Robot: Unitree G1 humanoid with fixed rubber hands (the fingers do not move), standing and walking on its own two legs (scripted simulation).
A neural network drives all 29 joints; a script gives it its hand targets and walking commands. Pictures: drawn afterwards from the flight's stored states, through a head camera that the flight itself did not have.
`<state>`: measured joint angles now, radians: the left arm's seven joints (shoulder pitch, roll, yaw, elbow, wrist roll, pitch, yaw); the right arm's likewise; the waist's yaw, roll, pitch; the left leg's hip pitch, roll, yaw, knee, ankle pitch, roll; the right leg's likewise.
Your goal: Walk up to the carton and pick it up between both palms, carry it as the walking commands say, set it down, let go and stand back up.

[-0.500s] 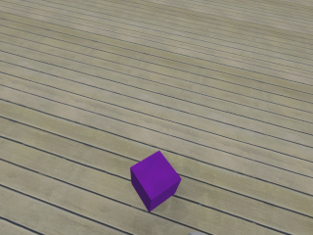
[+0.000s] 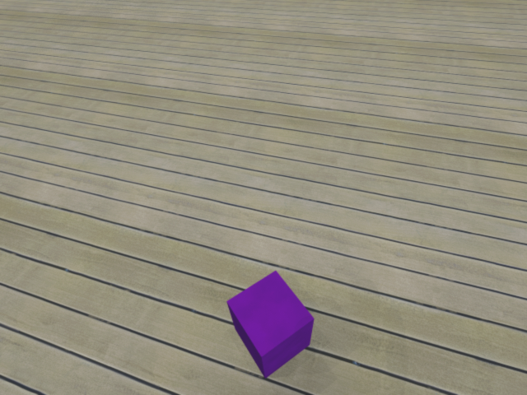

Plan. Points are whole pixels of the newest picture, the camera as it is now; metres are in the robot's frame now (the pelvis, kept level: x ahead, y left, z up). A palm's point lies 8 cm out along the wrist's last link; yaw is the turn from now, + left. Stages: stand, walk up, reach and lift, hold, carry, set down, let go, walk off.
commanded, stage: walk up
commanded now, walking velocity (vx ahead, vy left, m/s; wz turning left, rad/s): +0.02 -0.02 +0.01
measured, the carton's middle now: (270, 324) +0.48 +0.02 -0.66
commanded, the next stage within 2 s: none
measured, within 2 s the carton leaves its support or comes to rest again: neither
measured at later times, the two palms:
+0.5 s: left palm out of the picture +0.04 +0.24 -0.14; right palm out of the picture +0.00 -0.25 -0.15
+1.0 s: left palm out of the picture +0.00 +0.08 -0.17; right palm (419, 296) +0.32 -0.28 -0.13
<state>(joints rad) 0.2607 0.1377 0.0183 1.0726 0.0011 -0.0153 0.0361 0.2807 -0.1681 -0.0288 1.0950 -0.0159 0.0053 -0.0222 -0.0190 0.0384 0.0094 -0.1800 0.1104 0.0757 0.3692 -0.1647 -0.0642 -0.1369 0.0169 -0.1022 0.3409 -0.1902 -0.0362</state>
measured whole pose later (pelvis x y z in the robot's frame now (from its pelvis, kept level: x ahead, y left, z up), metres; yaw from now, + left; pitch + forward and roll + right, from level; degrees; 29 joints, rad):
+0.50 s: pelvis +0.02 -0.02 -0.01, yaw +4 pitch +1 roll +0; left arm 0.27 0.22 0.08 1.01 0.04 0.02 0.01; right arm 0.33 -0.17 -0.05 1.11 -0.05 0.02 -0.06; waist -0.04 -0.01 0.01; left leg -0.25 0.11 0.01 0.46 -0.23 -0.08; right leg -0.34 -0.02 -0.09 0.81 -0.42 0.01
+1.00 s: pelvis +0.12 -0.11 -0.02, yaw +18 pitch +1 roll -1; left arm 0.43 0.18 -0.02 0.98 0.03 0.00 0.03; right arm 0.08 -0.17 -0.02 0.90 -0.03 -0.01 -0.03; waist 0.04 -0.04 0.05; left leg -0.35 0.02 0.16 0.63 -0.28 0.09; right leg -0.21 -0.01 -0.24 0.74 -0.49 -0.03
